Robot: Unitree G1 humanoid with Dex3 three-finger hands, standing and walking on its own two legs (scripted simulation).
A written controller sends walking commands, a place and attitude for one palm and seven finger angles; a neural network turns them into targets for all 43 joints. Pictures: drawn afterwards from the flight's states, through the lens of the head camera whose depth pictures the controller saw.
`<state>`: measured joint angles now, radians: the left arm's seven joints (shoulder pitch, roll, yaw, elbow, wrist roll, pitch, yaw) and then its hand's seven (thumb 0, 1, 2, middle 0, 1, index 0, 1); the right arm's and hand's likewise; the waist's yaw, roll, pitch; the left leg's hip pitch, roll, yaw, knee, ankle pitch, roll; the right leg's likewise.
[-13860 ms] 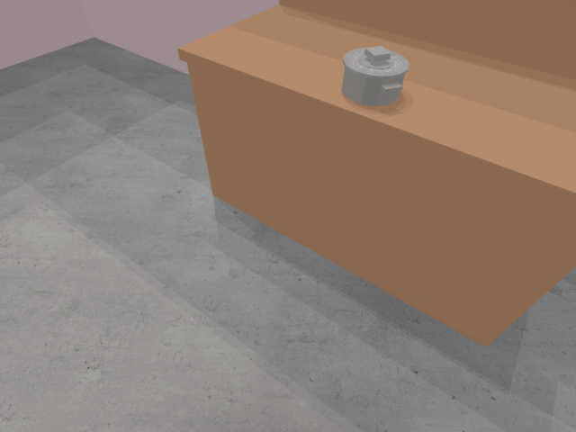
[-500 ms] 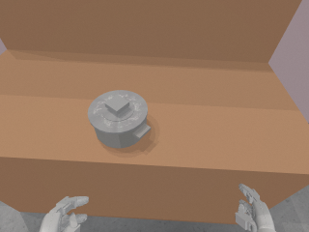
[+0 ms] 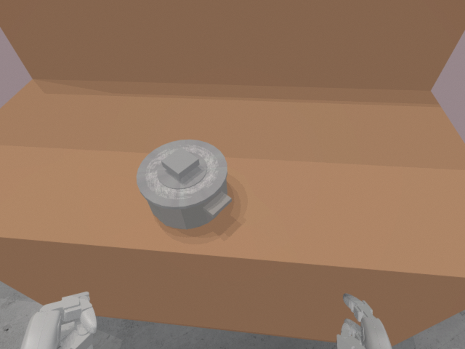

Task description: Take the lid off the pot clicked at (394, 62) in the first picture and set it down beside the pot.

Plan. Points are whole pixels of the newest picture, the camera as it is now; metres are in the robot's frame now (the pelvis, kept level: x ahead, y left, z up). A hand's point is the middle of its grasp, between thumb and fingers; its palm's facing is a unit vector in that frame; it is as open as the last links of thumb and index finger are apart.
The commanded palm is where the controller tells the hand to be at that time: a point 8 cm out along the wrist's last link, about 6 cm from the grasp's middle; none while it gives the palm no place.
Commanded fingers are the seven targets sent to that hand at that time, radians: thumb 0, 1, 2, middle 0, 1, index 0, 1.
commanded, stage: raise the hand higher, near the body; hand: left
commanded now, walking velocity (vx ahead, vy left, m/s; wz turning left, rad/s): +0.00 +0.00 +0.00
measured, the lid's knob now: (180, 162) +0.43 +0.15 +0.08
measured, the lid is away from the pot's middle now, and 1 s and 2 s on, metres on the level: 0.00 0.00 0.00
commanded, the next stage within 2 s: reach forward and open the fingers in 0.64 s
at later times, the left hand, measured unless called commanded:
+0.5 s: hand (72, 300) +0.16 +0.25 +0.07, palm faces +0.26 -0.88 -0.39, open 3.1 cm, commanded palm +0.11 +0.29 +0.11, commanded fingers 0.00 0.90 0.90 -1.30 -1.50 -1.30 -1.50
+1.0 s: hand (51, 278) +0.18 +0.28 +0.10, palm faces -0.06 -0.16 -0.99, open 2.9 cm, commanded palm +0.16 +0.28 +0.15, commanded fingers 0.00 0.47 1.13 -1.15 -1.00 -1.15 -1.00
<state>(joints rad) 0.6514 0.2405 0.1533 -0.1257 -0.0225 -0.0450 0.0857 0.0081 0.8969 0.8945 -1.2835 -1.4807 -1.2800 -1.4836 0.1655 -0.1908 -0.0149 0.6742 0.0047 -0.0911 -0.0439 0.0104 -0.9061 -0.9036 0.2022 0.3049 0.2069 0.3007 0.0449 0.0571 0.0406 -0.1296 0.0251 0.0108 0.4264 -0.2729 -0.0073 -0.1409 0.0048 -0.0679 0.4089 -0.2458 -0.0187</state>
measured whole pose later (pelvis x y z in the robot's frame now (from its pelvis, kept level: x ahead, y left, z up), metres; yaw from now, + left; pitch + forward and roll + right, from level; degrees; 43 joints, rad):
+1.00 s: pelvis -0.01 +0.02 +0.00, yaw -1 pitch +1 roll +0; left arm 0.49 0.59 0.10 -0.45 0.71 0.13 0.00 0.00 0.73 0.96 -1.24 -1.31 -1.24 -1.31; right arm 0.13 -0.28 0.02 0.55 0.01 0.10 -0.01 0.01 -0.91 -0.90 0.20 0.30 0.21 0.30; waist 0.09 0.11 0.01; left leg -0.23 0.00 0.05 0.50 -0.29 0.02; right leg -0.25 -0.02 -0.03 0.48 -0.25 0.01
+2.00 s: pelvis -0.04 +0.03 +0.00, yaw +0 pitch -1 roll +0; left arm -0.16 0.65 0.01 -0.14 0.73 0.12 -0.37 0.00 -0.26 1.35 -0.84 -0.08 -0.84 -0.09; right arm 0.09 -0.29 0.03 0.56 0.05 0.09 0.02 0.01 -0.91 -0.90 0.20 0.30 0.20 0.30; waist 0.07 0.12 0.05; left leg -0.18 -0.02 0.03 0.37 -0.18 0.04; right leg -0.19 -0.04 -0.05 0.37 -0.15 0.02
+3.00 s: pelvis -0.03 +0.01 +0.00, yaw -1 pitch +0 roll +0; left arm -0.47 0.51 -0.27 0.06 0.83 0.28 -0.44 0.00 -0.26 1.37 -0.84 -0.08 -0.84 -0.08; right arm 0.08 -0.30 0.03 0.57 0.07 0.12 0.05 0.01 -0.91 -0.90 0.20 0.30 0.20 0.30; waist 0.02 0.12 0.04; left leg -0.18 -0.01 0.03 0.39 -0.20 0.02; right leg -0.22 -0.03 -0.04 0.42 -0.19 0.00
